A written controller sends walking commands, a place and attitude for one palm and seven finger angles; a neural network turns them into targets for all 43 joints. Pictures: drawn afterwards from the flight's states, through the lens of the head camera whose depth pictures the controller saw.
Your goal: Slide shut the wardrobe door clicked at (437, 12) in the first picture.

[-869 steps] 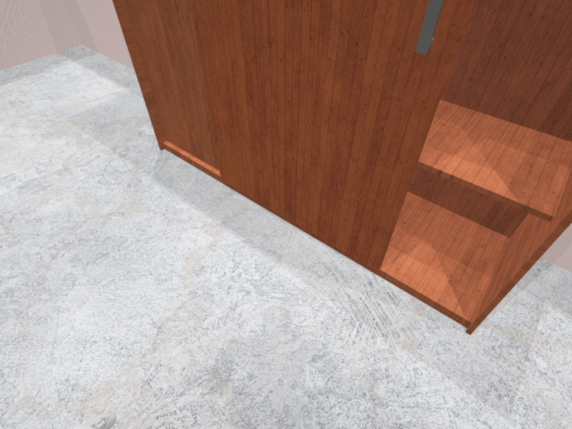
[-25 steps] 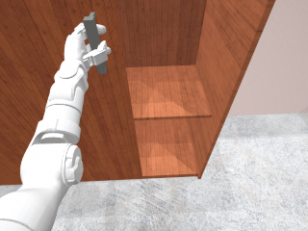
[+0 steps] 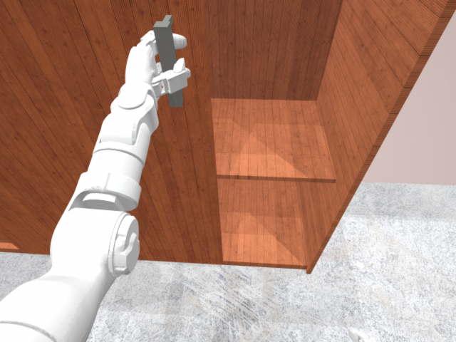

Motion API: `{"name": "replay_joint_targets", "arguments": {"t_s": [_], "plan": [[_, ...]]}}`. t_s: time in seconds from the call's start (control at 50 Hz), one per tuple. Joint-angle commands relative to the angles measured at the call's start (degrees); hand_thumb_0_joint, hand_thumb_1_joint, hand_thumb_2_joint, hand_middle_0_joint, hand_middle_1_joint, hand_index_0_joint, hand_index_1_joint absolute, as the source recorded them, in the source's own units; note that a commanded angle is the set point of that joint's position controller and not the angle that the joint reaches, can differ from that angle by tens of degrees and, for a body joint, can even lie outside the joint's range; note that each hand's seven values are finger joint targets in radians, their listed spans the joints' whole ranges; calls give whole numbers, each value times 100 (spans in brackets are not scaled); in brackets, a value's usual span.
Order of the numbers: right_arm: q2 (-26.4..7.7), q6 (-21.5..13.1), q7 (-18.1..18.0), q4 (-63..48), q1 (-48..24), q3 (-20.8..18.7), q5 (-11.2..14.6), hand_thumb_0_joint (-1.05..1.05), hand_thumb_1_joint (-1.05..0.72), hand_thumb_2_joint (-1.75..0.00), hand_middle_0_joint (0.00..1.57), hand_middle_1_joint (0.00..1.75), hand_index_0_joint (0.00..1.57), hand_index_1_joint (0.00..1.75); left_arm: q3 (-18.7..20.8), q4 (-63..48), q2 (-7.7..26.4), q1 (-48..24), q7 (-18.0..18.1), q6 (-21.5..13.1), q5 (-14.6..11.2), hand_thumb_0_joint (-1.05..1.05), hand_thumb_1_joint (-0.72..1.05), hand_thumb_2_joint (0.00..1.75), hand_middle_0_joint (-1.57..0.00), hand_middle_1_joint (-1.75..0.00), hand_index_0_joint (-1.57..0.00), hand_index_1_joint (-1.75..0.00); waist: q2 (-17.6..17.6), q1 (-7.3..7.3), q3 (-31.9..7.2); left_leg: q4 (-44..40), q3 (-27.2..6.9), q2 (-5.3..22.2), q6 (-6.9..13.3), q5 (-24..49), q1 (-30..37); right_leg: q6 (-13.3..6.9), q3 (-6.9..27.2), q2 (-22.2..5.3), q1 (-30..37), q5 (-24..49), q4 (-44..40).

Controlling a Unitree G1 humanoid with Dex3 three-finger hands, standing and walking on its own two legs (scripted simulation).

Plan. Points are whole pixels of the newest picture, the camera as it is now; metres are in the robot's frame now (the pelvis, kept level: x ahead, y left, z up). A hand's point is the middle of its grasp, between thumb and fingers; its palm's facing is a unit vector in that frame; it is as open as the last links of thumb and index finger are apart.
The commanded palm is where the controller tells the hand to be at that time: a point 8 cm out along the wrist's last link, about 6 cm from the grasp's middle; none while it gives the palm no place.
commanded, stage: tug the door sideways, standing still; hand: left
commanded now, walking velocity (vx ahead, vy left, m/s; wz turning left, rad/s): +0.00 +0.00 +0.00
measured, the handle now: (172, 62) +0.53 +0.12 +0.24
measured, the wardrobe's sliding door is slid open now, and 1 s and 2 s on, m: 0.38 0.33 0.06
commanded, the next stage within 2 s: step sideways, sliding the door along in 0.22 s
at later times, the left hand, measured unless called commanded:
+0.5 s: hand (192, 80) +0.48 +0.08 +0.23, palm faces +0.00 -0.99 -0.15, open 6.2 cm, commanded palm +0.46 +0.11 +0.24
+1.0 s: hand (210, 80) +0.48 +0.05 +0.23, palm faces +0.12 -0.99 -0.08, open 6.3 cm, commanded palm +0.46 +0.03 +0.23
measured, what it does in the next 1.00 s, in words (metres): lifts its right foot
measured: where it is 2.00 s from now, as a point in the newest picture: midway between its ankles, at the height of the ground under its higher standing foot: outside the picture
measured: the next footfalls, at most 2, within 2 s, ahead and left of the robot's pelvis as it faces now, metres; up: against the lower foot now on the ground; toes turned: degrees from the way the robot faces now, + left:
right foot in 1.12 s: +0.15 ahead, -0.30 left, +0.00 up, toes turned +2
left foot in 1.28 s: +0.04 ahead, +0.04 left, +0.00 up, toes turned +15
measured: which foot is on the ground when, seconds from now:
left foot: down 0.00-1.00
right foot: down 0.00-0.86, up 0.88-1.00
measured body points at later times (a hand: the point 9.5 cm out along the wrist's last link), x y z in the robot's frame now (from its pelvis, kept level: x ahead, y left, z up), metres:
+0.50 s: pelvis -0.02 +0.01 -0.01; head +0.03 -0.01 +0.44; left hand +0.47 +0.13 +0.24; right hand +0.07 -0.25 -0.13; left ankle -0.04 +0.13 -0.74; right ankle -0.04 -0.13 -0.74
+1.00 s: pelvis +0.00 -0.09 -0.01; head +0.11 -0.08 +0.42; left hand +0.47 +0.10 +0.23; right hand +0.18 -0.31 -0.14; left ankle -0.02 +0.08 -0.74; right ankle +0.03 -0.21 -0.70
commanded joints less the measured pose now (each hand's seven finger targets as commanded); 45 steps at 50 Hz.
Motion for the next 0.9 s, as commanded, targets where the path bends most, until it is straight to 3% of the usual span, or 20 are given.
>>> {"name": "replay_joint_targets", "arguments": {"t_s": [0.0, 0.16, 0.3, 0.32, 0.38, 0.48, 0.52, 0.56, 0.6, 0.62, 0.64, 0.66, 0.68, 0.7, 0.76, 0.8, 0.82, 0.84, 0.86, 0.88], "plan": [[-656, -298, 1, -449, 162, -240, 31, 0, -90, -90, 20, 30, 20, 30, -810, -1422, -494, -3679, -364, -523, -109, 0, 90, 90, -45, -140, -45, -140, -52, -541, -2108, 211, -78, -180, 240, 3232, 1725, -233, 46, 373, 83, 3131, 91], [-606, -524, 71, -284, 216, -245, 16, 0, -90, -90, 20, 30, 20, 30, -1218, -1423, -1141, -3954, -247, -625, -180, 0, 90, 90, -45, -140, -45, -140, 48, -623, -2168, 265, -231, -141, 173, 3246, 1869, -232, 1, 418, -256, 2840, 139], [-645, -652, 106, -184, 260, -263, -7, 0, -90, -90, 20, 30, 20, 30, -1164, -1472, -1093, -4204, -125, -718, -191, 0, 90, 90, -45, -140, -45, -140, -42, -582, -2350, 260, -267, -151, 147, 3151, 1836, -247, -19, 415, -239, 2749, 199], [-1010, -507, -25, -407, 269, -368, -20, 0, -90, -90, 20, 30, 20, 30, 346, -1835, 2251, -3917, 30, -1451, 370, 0, 90, 90, -45, -140, -45, -140, -343, -59, -1912, 493, -123, 194, 406, 2984, 1134, -29, 215, 50, 83, 2197, -5], [-730, -352, -94, -537, 47, -341, -14, 0, -90, -90, 20, 30, 20, 30, -603, -1630, 840, -3549, -113, -1915, 362, 0, 90, 90, -45, -140, -45, -140, -164, -251, -1835, 350, -150, 378, 397, 2983, 1436, -60, 67, 69, 97, 2189, 302], [-674, -160, -135, -793, -31, -377, 12, 0, -90, -90, 20, 30, 20, 30, -617, -2124, 967, -3658, -198, -2150, 193, 0, 90, 90, -45, -140, -45, -140, 562, -388, -1839, 372, -1015, 1310, 775, 4191, 2847, -68, 123, 366, -1276, 54, 1480], [-709, -58, -113, -845, -113, -354, 14, 0, -90, -90, 20, 30, 20, 30, -501, -2152, 1181, -3744, -148, -2136, 177, 0, 90, 90, -45, -140, -45, -140, 865, -351, -1592, 218, -1369, 1573, 966, 3868, 2835, -154, 252, 338, -1593, -854, 1835], [-705, 54, -131, -912, -317, -308, 47, 0, -90, -90, 20, 30, 20, 30, -355, -2237, 1367, -3683, -73, -2148, 180, 0, 90, 90, -45, -140, -45, -140, 964, -223, -1337, 275, -1206, 1587, 981, 3359, 2410, -240, 285, 275, -1236, -982, 1397], [-746, 121, -119, -922, -315, -327, 164, 0, -90, -90, 20, 30, 20, 30, -326, -2131, 1582, -3608, -11, -2141, 126, 0, 90, 90, -45, -140, -45, -140, 593, -99, -1450, 836, -630, 1217, 674, 3136, 1597, -357, 206, 184, -58, 214, 481], [-756, 162, -119, -958, -421, -310, 147, 0, -90, -90, 20, 30, 20, 30, -311, -2340, 1475, -3458, -16, -2121, 204, 0, 90, 90, -45, -140, -45, -140, 201, -151, -1546, 1359, 89, 833, 450, 2539, 1022, -459, 373, -27, 863, 1292, -73], [-611, 185, -131, -995, -456, -290, 158, 0, -90, -90, 20, 30, 20, 30, -455, -2536, 1388, -3526, -12, -2114, 229, 0, 90, 90, -45, -140, -45, -140, -890, -139, -1701, 2067, 440, 298, 242, 1515, 40, -733, 1032, -653, 1808, 2190, -316], [-490, 145, -171, -989, -674, -296, 179, 0, -90, -90, 20, 30, 20, 30, -353, -2436, 1445, -3531, -19, -2098, 236, 0, 90, 90, -45, -140, -45, -140, -1906, 11, -1487, 2890, 267, -118, 101, -809, -870, -1178, 1712, -1216, 2159, 2952, -420], [-581, 63, -219, -941, -751, -325, 192, 0, -90, -90, 20, 30, 20, 30, -289, -2425, 1417, -3390, -20, -2085, 267, 0, 90, 90, -45, -140, -45, -140, -2172, 121, -1388, 3487, -65, -183, 141, -1448, -1286, -1305, 1877, -1334, 2394, 4042, -186], [-567, 51, -229, -807, -768, -323, 200, 0, -90, -90, 20, 30, 20, 30, -383, -2227, 1257, -3250, -16, -2063, 194, 0, 90, 90, -45, -140, -45, -140, -1823, 177, -1247, 3535, -220, -43, 171, -1448, -1365, -1314, 1639, -1391, 2338, 4535, -28], [-223, -11, -256, -842, -814, -86, 86, 0, -90, -90, 20, 30, 20, 30, -1069, -3122, 323, -3785, -61, -2242, 236, 0, 90, 90, -45, -140, -45, -140, -1210, -87, -1324, 1176, 214, 72, 95, -423, -630, -1048, 632, -984, 2482, 5280, 508], [-350, 24, -263, -853, -746, -198, 94, 0, -90, -90, 20, 30, 20, 30, -1199, -3557, 356, -3823, -27, -2307, 181, 0, 90, 90, -45, -140, -45, -140, -664, -168, -1684, -163, 445, 207, 105, 1517, 958, -657, 211, -741, 1742, 4946, 1179], [-485, 39, -204, -851, -591, -291, 114, 0, -90, -90, 20, 30, 20, 30, -1292, -3646, 298, -3800, -26, -2306, 150, 0, 90, 90, -45, -140, -45, -140, -155, -276, -2045, -431, -20, 721, 357, 3314, 2643, -326, 55, -472, 363, 4111, 1955], [-733, 84, -88, -915, -516, -462, 160, 0, -90, -90, 20, 30, 20, 30, -1484, -3770, 30, -3891, -86, -2306, 42, 0, 90, 90, -45, -140, -45, -140, 1201, -312, -2328, 258, -1753, 2052, 1115, 6240, 4443, -14, 316, 129, -1852, 567, 3117], [-552, 107, 125, -967, -644, -410, 195, 0, -90, -90, 20, 30, 20, 30, -1613, -3691, -317, -4058, -167, -2308, -19, 0, 90, 90, -45, -140, -45, -140, 1189, -211, -2463, 399, -2175, 2643, 1409, 6116, 4626, -229, 1108, 89, -2098, -1303, 3903], [-520, 99, 241, -1010, -788, -385, 207, 0, -90, -90, 20, 30, 20, 30, -1653, -3614, -427, -4223, -226, -2307, 43, 0, 90, 90, -45, -140, -45, -140, 770, -175, -2042, 421, -1940, 2736, 1419, 5507, 4408, -374, 1415, -74, -2371, -1346, 3812]]}}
